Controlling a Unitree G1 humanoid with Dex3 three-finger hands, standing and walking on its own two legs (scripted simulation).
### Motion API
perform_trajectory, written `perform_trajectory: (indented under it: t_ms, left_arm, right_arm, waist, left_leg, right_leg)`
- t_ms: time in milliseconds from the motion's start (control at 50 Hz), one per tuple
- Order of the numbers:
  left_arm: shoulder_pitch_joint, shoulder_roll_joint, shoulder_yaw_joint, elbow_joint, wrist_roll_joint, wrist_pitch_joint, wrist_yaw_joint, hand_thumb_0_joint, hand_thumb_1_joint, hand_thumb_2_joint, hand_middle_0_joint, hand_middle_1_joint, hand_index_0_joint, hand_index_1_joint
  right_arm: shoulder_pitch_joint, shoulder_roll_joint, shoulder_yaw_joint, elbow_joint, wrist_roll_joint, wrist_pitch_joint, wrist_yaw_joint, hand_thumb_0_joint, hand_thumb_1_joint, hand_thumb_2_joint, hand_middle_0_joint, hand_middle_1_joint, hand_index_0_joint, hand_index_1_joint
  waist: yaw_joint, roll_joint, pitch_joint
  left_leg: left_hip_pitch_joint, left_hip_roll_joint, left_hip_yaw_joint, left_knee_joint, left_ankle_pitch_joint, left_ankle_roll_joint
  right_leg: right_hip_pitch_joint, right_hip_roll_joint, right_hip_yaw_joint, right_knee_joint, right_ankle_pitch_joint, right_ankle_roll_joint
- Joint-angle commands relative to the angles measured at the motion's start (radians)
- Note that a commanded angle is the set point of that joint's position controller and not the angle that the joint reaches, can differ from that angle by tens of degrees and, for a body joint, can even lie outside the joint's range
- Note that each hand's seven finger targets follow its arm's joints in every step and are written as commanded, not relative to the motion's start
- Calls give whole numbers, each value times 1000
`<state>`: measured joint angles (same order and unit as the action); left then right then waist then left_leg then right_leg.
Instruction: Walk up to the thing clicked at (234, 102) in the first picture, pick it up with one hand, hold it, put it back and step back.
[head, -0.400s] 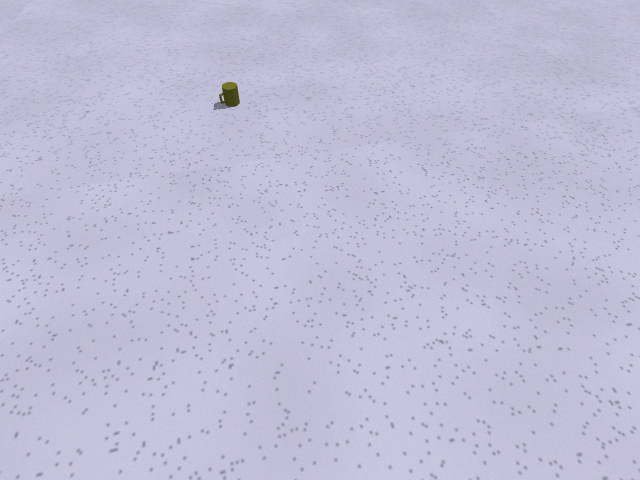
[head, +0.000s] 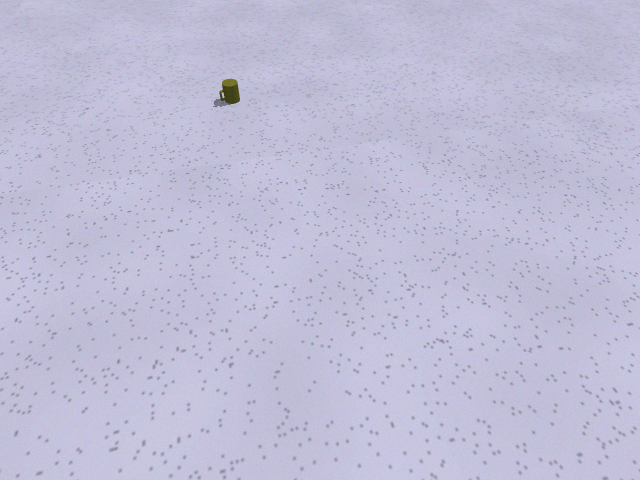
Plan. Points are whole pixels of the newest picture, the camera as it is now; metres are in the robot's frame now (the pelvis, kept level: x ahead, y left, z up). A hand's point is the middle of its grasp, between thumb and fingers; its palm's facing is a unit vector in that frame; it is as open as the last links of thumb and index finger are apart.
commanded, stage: stand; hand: left
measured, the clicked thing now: (228, 92) +2.19 +0.56 -0.73
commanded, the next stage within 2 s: walk up in 0.72 s
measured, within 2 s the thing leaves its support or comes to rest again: neither
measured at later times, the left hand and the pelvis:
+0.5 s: hand out of the picture +0.08 +0.25 -0.16, palm faces -0.04 -0.94 -0.34, open 7.4 cm; pelvis +0.01 +0.00 +0.00, yaw +0 degrees
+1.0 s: hand (118, 457) +0.17 +0.28 -0.13, palm faces -0.27 -0.83 -0.48, open 7.4 cm; pelvis +0.06 +0.00 -0.02, yaw -14 degrees
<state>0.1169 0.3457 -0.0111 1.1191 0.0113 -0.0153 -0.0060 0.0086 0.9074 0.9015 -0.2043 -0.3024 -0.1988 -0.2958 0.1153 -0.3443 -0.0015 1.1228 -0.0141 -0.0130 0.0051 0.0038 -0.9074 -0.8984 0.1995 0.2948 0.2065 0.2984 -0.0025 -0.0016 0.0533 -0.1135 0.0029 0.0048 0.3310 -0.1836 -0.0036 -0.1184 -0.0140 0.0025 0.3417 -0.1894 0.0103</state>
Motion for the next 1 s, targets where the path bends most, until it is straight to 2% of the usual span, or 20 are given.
perform_trajectory:
  t_ms: [0,220,440,600,680,700,720,740,760,780,800,820,840,860,880,900,920,940,960,980]
  left_arm:
    - [-41,204,43,-55,-5,-16,14,0,900,900,-200,-300,-200,-300]
    - [-45,208,43,-58,-5,-18,17,0,900,900,-200,-300,-200,-300]
    - [-45,211,44,-58,-4,-17,17,0,900,900,-200,-300,-200,-300]
    - [-46,212,44,-67,-2,-18,18,0,900,900,-200,-300,-200,-300]
    - [-38,211,43,-64,-4,-18,18,0,900,900,-200,-300,-200,-300]
    - [121,399,98,-113,-8,-27,-2,0,900,900,-200,-300,-200,-300]
    - [89,384,95,-111,-5,-30,-7,0,900,900,-200,-300,-200,-300]
    - [23,371,106,-140,-1,-39,-7,0,900,900,-200,-300,-200,-300]
    - [-31,359,103,-171,6,-45,-4,0,900,900,-200,-300,-200,-300]
    - [-61,337,99,-192,9,-50,-1,0,900,900,-200,-300,-200,-300]
    - [-102,316,94,-225,6,-49,1,0,900,900,-200,-300,-200,-300]
    - [-129,279,91,-252,4,-48,2,0,900,900,-200,-300,-200,-300]
    - [-95,299,93,-257,1,-44,3,0,900,900,-200,-300,-200,-300]
    - [-83,314,85,-238,-3,-45,-11,0,900,900,-200,-300,-200,-300]
    - [-56,318,90,-229,-12,-47,-22,0,900,900,-200,-300,-200,-300]
    - [17,326,95,-211,-21,-47,-30,0,900,900,-200,-300,-200,-300]
    - [93,339,105,-188,-22,-48,-38,0,900,900,-200,-300,-200,-300]
    - [138,349,113,-174,-23,-47,-40,0,900,900,-200,-300,-200,-300]
    - [202,346,117,-161,-23,-48,-40,0,900,900,-200,-300,-200,-300]
    - [298,352,125,-133,-21,-53,-36,0,900,900,-200,-300,-200,-300]
  right_arm:
    - [-45,-209,-38,-58,8,-22,-15,0,-900,-900,200,300,200,300]
    - [-44,-207,-38,-60,6,-20,-15,0,-900,-900,200,300,200,300]
    - [-37,-204,-37,-57,6,-20,-15,0,-900,-900,200,300,200,300]
    - [-41,-211,-42,-60,6,-21,-16,0,-900,-900,200,300,200,300]
    - [-35,-209,-39,-56,6,-20,-16,0,-900,-900,200,300,200,300]
    - [-96,-392,-145,-222,-43,-35,44,0,-900,-900,200,300,200,300]
    - [-91,-349,-137,-227,-48,-28,70,0,-900,-900,200,300,200,300]
    - [-75,-308,-134,-256,-42,-21,87,0,-900,-900,200,300,200,300]
    - [-57,-282,-135,-274,-39,-13,100,0,-900,-900,200,300,200,300]
    - [10,-279,-145,-271,-43,-12,106,0,-900,-900,200,300,200,300]
    - [81,-318,-165,-272,-42,-13,106,0,-900,-900,200,300,200,300]
    - [88,-373,-185,-277,-40,-17,101,0,-900,-900,200,300,200,300]
    - [-20,-372,-180,-323,-31,-25,100,0,-900,-900,200,300,200,300]
    - [-38,-328,-166,-348,-28,-30,101,0,-900,-900,200,300,200,300]
    - [-64,-336,-164,-361,-31,-34,105,0,-900,-900,200,300,200,300]
    - [-104,-349,-168,-376,-37,-36,106,0,-900,-900,200,300,200,300]
    - [-134,-365,-174,-392,-44,-36,111,0,-900,-900,200,300,200,300]
    - [-151,-362,-173,-407,-54,-31,118,0,-900,-900,200,300,200,300]
    - [-183,-360,-171,-424,-62,-25,123,0,-900,-900,200,300,200,300]
    - [-214,-347,-169,-439,-69,-19,127,0,-900,-900,200,300,200,300]
  waist:
    - [4,12,-77]
    - [1,1,-75]
    - [-1,-1,-65]
    - [1,3,-95]
    - [2,1,-77]
    - [-1,138,-114]
    - [-22,86,-58]
    - [-55,33,-25]
    - [-81,-35,7]
    - [-120,-54,-3]
    - [-164,32,-44]
    - [-172,274,-91]
    - [-104,211,-65]
    - [-93,81,-70]
    - [-68,83,-47]
    - [-22,105,-46]
    - [11,125,-72]
    - [25,104,-71]
    - [63,82,-60]
    - [111,-9,-73]
  left_leg:
    - [15,124,-92,-50,143,27]
    - [28,128,-93,-47,182,25]
    - [14,125,-89,-60,153,24]
    - [42,131,-88,-50,199,23]
    - [28,128,-86,-56,173,23]
    - [112,89,-8,168,-405,61]
    - [56,77,-30,214,-523,85]
    - [-16,79,-62,224,-496,98]
    - [-18,83,-87,207,-440,110]
    - [101,97,-99,121,-369,120]
    - [303,180,-139,-17,-404,140]
    - [333,379,-350,-153,-499,216]
    - [199,458,-345,-179,-490,256]
    - [108,423,-301,-177,-469,245]
    - [62,418,-269,-164,-453,239]
    - [54,390,-197,-147,-439,221]
    - [44,349,-103,-108,-418,199]
    - [-12,304,-23,-63,-410,179]
    - [-105,273,56,3,-442,161]
    - [-229,202,162,141,-452,125]
  right_leg:
    - [11,-112,86,-48,141,-37]
    - [14,-114,81,-53,170,-35]
    - [19,-115,82,-63,154,-34]
    - [27,-116,82,-54,185,-38]
    - [24,-116,86,-61,170,-35]
    - [-224,-152,247,14,-330,-113]
    - [-354,-166,305,-23,-486,-110]
    - [-386,-167,332,-18,-508,-108]
    - [-458,-157,337,-13,-485,-99]
    - [-559,-111,258,20,-386,-64]
    - [-707,-41,75,126,-280,-6]
    - [-786,-9,-52,462,-251,-30]
    - [-733,-109,-31,589,-294,-34]
    - [-639,-124,-7,583,-249,-41]
    - [-584,-164,11,546,-268,-48]
    - [-530,-181,4,511,-259,-50]
    - [-438,-178,-34,471,-216,-54]
    - [-346,-160,-94,445,-176,-44]
    - [-236,-149,-145,390,-121,-39]
    - [-52,-127,-175,290,-64,-41]
